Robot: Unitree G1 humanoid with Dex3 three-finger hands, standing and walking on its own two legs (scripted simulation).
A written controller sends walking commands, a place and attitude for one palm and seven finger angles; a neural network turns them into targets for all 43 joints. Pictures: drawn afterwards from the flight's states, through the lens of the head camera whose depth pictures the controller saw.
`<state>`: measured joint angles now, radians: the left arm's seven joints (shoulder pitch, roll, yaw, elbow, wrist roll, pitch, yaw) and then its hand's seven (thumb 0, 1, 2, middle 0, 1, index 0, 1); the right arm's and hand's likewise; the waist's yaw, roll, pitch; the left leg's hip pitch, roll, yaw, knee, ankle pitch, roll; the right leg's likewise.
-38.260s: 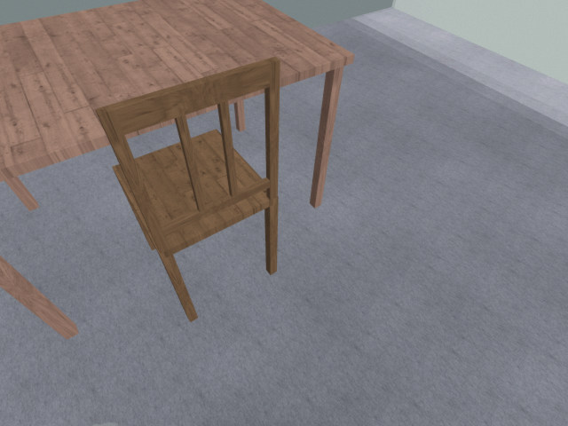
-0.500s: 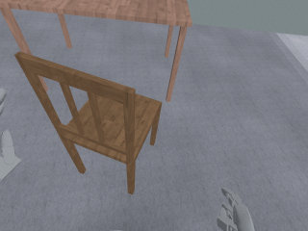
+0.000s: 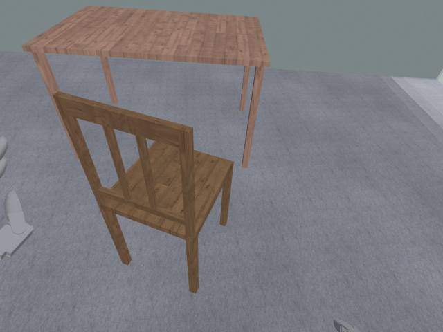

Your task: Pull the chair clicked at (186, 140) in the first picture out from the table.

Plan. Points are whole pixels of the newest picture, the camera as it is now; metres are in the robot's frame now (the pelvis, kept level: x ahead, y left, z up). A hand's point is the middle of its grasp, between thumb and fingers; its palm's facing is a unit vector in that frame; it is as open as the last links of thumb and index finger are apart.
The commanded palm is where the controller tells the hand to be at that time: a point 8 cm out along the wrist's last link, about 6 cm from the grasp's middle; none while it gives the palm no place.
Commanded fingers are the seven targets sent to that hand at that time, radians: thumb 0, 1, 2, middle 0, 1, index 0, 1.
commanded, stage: stop stepping back and stand still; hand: left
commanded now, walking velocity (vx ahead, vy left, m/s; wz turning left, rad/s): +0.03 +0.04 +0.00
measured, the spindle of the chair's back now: (119, 165) +0.58 +0.33 -0.08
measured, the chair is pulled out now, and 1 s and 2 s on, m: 0.60 0.60 0.60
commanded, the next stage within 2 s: let the arm hang, fingers relaxed in 0.08 s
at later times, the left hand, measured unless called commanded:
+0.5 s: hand out of the picture +0.06 +0.18 -0.16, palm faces +0.12 -0.98 -0.16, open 6.8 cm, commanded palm none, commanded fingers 0.00 0.90 0.90 -0.20 -0.30 -0.20 -0.30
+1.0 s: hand out of the picture -0.01 +0.17 -0.16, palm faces +0.05 -0.98 -0.17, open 7.4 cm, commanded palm none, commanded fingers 0.00 0.90 0.90 -0.20 -0.30 -0.20 -0.30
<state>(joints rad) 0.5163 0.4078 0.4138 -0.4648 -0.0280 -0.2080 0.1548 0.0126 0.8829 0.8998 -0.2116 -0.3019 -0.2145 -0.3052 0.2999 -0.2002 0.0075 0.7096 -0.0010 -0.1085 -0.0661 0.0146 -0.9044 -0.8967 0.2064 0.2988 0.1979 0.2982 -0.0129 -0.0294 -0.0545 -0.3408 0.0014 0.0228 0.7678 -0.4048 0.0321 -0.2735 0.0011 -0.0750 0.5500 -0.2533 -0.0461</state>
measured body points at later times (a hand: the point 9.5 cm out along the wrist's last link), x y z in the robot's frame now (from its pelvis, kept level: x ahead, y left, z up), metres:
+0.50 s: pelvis +0.01 +0.01 +0.00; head +0.02 +0.03 +0.45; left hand +0.06 +0.24 -0.15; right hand +0.08 -0.22 -0.13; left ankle +0.02 +0.12 -0.73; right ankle +0.03 -0.10 -0.73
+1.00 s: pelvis +0.01 +0.01 +0.01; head +0.02 +0.00 +0.46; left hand -0.01 +0.22 -0.15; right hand -0.02 -0.19 -0.16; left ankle +0.02 +0.12 -0.73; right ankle +0.03 -0.10 -0.73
